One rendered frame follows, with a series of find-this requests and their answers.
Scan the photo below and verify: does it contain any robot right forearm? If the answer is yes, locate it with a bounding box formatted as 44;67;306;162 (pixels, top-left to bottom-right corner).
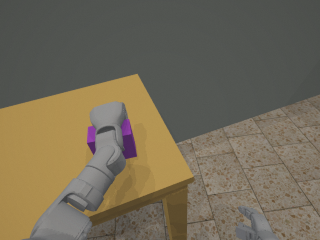
255;230;280;240

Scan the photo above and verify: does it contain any left robot hand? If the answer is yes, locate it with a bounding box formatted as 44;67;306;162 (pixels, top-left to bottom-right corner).
89;101;129;152

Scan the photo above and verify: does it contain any left robot upper arm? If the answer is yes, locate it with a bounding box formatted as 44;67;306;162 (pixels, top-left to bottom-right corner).
21;201;93;240

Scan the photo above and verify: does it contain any sponge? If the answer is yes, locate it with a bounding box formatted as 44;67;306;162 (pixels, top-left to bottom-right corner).
87;119;137;159

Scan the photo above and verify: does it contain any robot left forearm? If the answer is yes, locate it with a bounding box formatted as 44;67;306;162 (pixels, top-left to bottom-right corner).
29;123;126;238

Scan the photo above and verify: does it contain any right robot hand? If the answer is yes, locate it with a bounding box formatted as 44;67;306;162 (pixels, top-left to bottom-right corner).
235;205;273;240

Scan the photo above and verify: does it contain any table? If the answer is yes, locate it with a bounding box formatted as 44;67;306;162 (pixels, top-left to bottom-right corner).
0;74;194;240

